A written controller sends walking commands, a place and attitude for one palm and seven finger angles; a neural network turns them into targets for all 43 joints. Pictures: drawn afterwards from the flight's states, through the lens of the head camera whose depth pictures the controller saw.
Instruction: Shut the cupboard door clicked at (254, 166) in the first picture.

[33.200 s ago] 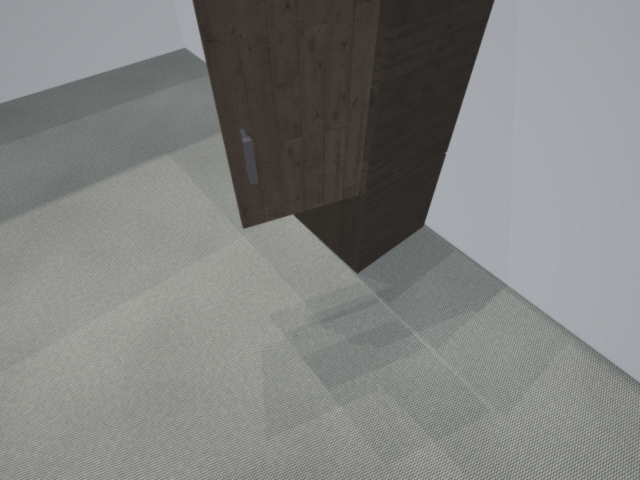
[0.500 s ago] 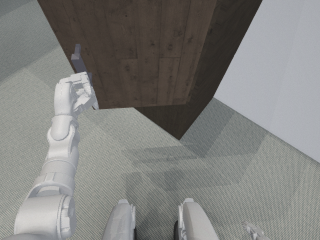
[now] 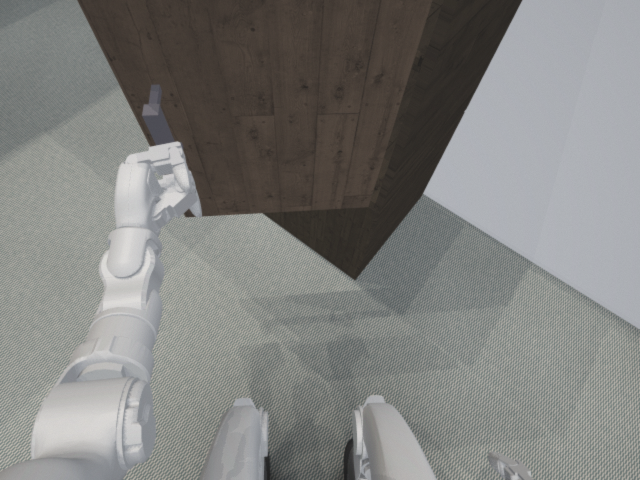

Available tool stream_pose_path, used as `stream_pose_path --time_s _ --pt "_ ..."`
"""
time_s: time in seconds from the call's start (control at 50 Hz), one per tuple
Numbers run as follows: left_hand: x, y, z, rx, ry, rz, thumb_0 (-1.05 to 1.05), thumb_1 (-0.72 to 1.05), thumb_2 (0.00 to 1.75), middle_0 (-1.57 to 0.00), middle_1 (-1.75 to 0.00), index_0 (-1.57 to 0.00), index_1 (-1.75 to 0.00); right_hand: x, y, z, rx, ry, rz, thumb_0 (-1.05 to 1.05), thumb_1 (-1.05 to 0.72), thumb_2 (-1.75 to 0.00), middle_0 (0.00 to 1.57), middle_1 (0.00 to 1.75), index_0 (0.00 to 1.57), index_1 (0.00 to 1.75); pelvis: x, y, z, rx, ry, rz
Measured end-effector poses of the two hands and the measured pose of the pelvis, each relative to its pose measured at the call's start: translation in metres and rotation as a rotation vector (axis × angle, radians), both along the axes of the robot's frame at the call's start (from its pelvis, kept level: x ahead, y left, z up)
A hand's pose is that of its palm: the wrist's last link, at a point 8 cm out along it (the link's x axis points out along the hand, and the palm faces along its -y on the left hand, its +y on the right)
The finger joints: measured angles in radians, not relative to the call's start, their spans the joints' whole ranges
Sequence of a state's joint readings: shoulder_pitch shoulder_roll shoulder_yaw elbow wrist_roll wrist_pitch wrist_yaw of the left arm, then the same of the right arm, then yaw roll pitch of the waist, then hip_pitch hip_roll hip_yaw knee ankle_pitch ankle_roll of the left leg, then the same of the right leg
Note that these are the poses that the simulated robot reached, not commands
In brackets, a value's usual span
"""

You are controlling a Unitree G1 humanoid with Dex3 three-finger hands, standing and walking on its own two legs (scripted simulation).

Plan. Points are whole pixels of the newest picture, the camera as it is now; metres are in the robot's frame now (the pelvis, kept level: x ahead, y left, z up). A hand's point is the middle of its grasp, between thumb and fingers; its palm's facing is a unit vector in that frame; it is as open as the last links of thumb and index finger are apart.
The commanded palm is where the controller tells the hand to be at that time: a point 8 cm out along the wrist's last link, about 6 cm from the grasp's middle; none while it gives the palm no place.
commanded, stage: push the door shut along its arc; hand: left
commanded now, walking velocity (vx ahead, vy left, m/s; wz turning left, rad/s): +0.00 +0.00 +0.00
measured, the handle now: (167, 133) +0.55 +0.20 +0.04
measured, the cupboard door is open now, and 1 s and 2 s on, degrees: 43 28 25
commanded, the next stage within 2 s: pull the fist back off the door in 1.20 s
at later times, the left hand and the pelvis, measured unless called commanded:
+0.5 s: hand (189, 153) +0.52 +0.16 +0.04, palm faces -0.08 -1.00 -0.02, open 3.1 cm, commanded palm +0.51 +0.20 +0.04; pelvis +0.00 +0.00 -0.01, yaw -1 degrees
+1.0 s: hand (205, 123) +0.57 +0.14 +0.04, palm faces -0.23 -0.97 -0.04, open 3.1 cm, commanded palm +0.58 +0.16 +0.04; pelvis -0.01 +0.02 -0.03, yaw -3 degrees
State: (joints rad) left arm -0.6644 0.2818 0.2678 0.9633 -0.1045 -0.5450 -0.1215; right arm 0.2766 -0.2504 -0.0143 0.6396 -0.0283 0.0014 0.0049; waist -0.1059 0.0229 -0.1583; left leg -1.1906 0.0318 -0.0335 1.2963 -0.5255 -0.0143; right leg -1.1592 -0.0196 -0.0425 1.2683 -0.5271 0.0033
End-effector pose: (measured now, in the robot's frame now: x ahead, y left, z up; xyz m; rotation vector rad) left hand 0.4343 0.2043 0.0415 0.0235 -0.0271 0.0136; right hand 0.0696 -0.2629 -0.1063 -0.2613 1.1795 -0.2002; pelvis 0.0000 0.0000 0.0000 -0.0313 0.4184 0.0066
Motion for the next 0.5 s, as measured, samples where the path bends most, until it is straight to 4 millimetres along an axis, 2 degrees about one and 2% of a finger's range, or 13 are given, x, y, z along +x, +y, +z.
stream_pose_path --time_s 0.1,0.18,0.34,0.5 --pt "0.012 -0.005 -0.007 0.003 0.039 0.000 0.02 0.89 0.90 -1.30 -1.50 -1.30 -1.50 0.004 0.000 -0.001 -0.006 -0.022 -0.004 0.01 -0.90 -0.90 0.20 0.30 0.21 0.30 -0.002 0.000 -0.003 0.002 0.009 -0.005" --pt "0.027 0.000 -0.002 0.018 0.011 0.009 0.02 0.89 0.90 -1.30 -1.50 -1.30 -1.50 -0.002 0.000 -0.005 -0.010 -0.011 -0.013 0.01 -0.90 -0.90 0.20 0.30 0.21 0.30 -0.002 -0.001 -0.007 0.001 0.022 -0.009" --pt "0.050 0.010 0.001 0.030 0.030 -0.055 0.02 0.90 0.90 -1.33 -1.50 -1.30 -1.50 -0.030 0.001 -0.013 -0.004 0.084 -0.052 0.01 -0.90 -0.90 0.20 0.30 0.21 0.30 -0.001 0.000 -0.012 -0.007 0.046 -0.010" --pt "0.066 0.012 0.001 -0.001 0.044 -0.095 0.02 0.90 0.90 -1.31 -1.50 -1.31 -1.50 -0.057 0.002 -0.010 -0.018 0.154 -0.089 0.01 -0.90 -0.90 0.20 0.30 0.21 0.30 -0.001 0.003 -0.014 -0.018 0.065 -0.013"
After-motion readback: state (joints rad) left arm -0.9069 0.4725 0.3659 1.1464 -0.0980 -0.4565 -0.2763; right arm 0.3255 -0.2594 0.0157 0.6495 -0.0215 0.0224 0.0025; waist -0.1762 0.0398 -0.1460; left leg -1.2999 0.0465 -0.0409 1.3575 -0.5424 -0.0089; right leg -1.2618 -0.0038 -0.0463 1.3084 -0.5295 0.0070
